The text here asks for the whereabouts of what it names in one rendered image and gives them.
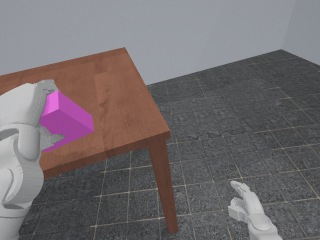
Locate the sponge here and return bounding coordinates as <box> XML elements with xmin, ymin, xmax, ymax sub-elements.
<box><xmin>39</xmin><ymin>90</ymin><xmax>94</xmax><ymax>152</ymax></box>

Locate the robot left forearm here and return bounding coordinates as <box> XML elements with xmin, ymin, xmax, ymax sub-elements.
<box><xmin>0</xmin><ymin>123</ymin><xmax>44</xmax><ymax>240</ymax></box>

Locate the robot right forearm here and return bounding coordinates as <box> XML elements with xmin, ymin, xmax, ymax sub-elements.
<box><xmin>247</xmin><ymin>212</ymin><xmax>283</xmax><ymax>240</ymax></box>

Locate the table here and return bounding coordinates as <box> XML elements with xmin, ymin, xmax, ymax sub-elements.
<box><xmin>0</xmin><ymin>47</ymin><xmax>179</xmax><ymax>235</ymax></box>

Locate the robot right hand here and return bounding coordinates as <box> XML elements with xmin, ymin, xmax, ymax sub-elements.
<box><xmin>228</xmin><ymin>180</ymin><xmax>265</xmax><ymax>223</ymax></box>

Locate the robot left hand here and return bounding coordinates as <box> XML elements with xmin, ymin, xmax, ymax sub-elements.
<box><xmin>0</xmin><ymin>79</ymin><xmax>65</xmax><ymax>151</ymax></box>

